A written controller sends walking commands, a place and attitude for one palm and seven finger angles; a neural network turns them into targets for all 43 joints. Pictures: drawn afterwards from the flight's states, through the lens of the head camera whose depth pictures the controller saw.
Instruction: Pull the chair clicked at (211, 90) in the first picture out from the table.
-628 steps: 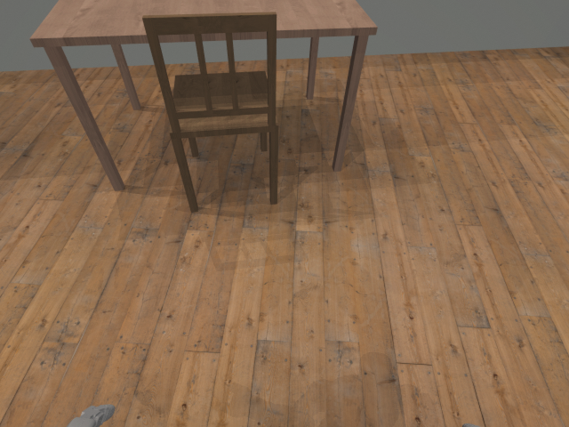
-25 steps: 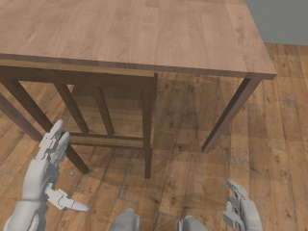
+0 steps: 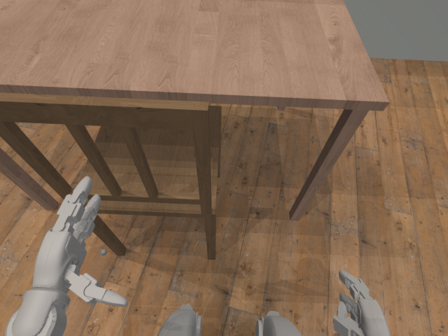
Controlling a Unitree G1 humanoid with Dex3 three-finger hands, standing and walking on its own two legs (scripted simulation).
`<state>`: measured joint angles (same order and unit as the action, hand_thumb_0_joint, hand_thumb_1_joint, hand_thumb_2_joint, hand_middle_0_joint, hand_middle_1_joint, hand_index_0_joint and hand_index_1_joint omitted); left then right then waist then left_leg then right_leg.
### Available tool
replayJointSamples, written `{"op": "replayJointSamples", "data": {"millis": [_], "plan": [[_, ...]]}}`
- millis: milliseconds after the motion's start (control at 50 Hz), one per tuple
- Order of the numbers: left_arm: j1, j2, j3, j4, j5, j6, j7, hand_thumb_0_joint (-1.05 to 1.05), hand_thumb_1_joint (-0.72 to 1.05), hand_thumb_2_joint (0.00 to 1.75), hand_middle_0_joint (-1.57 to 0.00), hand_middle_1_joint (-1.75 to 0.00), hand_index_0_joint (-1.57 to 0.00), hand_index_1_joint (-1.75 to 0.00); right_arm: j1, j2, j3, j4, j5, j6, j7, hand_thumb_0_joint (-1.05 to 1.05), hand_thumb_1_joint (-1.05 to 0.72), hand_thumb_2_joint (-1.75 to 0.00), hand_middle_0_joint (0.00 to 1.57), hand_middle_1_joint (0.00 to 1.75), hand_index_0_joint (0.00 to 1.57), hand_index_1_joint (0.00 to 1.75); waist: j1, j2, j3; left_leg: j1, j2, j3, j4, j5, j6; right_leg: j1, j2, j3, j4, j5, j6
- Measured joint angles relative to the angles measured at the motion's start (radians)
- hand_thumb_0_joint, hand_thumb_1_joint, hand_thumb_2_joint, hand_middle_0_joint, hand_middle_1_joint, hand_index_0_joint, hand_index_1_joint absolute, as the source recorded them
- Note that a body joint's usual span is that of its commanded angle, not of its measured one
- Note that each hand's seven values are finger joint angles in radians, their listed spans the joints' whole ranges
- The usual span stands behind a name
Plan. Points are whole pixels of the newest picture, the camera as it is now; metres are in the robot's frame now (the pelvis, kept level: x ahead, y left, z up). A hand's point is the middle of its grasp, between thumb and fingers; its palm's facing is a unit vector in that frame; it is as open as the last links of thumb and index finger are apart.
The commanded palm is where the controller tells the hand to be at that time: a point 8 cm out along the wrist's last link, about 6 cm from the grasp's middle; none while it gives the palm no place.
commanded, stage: raise the hand toward the chair's back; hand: left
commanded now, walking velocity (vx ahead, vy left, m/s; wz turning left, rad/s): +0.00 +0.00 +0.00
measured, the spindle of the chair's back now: (98, 163) +0.45 +0.29 -0.02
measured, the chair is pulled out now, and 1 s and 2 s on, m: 0.00 0.00 0.00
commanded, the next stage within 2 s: aim the fingers beside a spindle in 0.06 s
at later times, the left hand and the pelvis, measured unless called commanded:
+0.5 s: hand (110, 245) +0.26 +0.20 +0.04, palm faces +0.01 -1.00 -0.06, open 16.9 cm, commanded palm +0.23 +0.25 +0.03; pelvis +0.00 -0.01 -0.01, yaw +0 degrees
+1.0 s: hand (132, 241) +0.27 +0.17 +0.01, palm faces -0.03 -1.00 -0.04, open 16.9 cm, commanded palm +0.25 +0.23 +0.01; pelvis +0.00 +0.00 -0.02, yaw +0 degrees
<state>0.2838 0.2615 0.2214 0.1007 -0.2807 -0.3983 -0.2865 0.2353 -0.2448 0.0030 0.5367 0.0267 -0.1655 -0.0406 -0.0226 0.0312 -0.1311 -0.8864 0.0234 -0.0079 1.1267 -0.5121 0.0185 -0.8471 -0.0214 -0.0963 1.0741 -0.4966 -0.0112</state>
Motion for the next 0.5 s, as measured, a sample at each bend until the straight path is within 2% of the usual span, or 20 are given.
{"op": "replayJointSamples", "data": {"millis": [60, 200, 360, 500], "plan": [[0.016, -0.003, -0.009, -0.01, -0.004, 0.01, -0.008, -0.01, -0.5, 0.3, -0.06, -0.08, -0.06, -0.08, -0.003, 0.006, 0.002, -0.003, 0.001, -0.003, -0.006, 0.02, -0.91, -0.9, 0.21, 0.3, 0.2, 0.3, 0.0, 0.0, 0.001, 0.008, 0.002, 0.0, -0.007, 0.003, -0.003, 0.006, 0.002, 0.0, -0.005, 0.002, -0.003], [0.005, -0.009, 0.007, -0.011, -0.005, -0.033, 0.016, -0.01, -0.5, 0.3, -0.06, -0.08, -0.07, -0.08, -0.008, 0.01, 0.003, 0.001, -0.002, -0.009, -0.005, 0.02, -0.91, -0.9, 0.21, 0.3, 0.2, 0.3, 0.005, -0.001, -0.005, 0.006, 0.003, -0.009, -0.002, 0.002, -0.012, 0.004, 0.004, -0.008, 0.004, -0.005, -0.011], [-0.039, 0.0, 0.01, 0.058, -0.007, -0.009, -0.028, -0.01, -0.5, 0.3, -0.06, -0.08, -0.07, -0.08, -0.016, 0.002, 0.005, 0.005, 0.0, -0.007, -0.009, 0.02, -0.91, -0.9, 0.21, 0.3, 0.2, 0.3, 0.003, -0.002, -0.002, -0.019, 0.007, -0.011, 0.018, -0.005, -0.017, -0.023, 0.007, -0.009, 0.028, -0.014, -0.017], [-0.054, -0.002, 0.028, 0.051, -0.016, -0.04, -0.02, -0.01, -0.5, 0.3, -0.06, -0.08, -0.07, -0.08, -0.01, 0.002, -0.007, 0.018, -0.002, -0.011, -0.006, 0.02, -0.91, -0.9, 0.21, 0.3, 0.2, 0.3, -0.001, -0.004, -0.005, -0.034, 0.009, -0.01, 0.03, -0.013, -0.018, -0.037, 0.009, -0.008, 0.039, -0.02, -0.018]]}}
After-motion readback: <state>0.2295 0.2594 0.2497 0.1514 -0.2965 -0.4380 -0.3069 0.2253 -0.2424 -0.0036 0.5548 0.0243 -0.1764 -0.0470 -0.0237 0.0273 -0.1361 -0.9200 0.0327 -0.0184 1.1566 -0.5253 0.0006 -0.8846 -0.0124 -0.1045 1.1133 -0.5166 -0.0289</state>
